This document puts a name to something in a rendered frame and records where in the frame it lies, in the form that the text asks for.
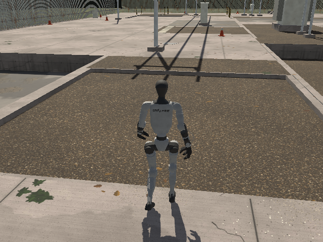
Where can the robot left thigh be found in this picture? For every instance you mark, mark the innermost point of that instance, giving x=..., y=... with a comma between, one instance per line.
x=151, y=157

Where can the right robot foot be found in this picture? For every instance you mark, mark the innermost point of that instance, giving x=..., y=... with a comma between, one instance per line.
x=172, y=198

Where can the left robot hand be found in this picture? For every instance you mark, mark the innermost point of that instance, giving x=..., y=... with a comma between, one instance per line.
x=144, y=133

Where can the right robot hand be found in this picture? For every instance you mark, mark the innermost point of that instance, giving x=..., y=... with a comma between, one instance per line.
x=188, y=152

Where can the robot right forearm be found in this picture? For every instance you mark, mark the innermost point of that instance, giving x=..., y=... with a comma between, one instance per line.
x=185, y=137

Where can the left robot upper arm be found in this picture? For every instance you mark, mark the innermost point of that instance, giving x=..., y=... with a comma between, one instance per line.
x=143, y=113

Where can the right robot upper arm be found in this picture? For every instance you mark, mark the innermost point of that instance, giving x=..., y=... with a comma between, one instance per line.
x=179, y=115

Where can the robot left forearm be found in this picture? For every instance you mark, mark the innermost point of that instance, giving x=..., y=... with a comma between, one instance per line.
x=139, y=130

